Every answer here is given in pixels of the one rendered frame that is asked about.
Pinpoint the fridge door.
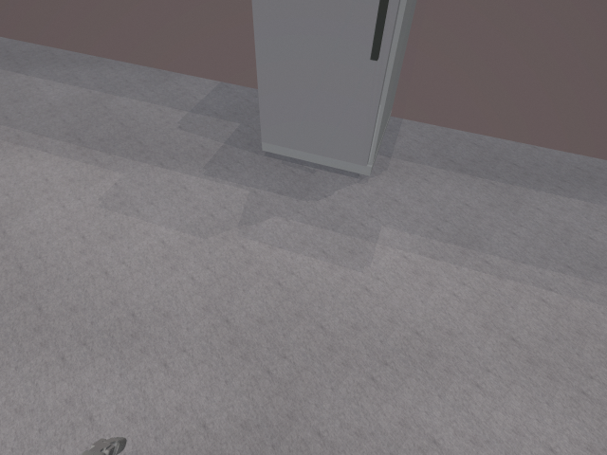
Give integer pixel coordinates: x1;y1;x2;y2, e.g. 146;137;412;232
251;0;400;167

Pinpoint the handle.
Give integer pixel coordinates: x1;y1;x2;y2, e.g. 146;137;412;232
370;0;389;61

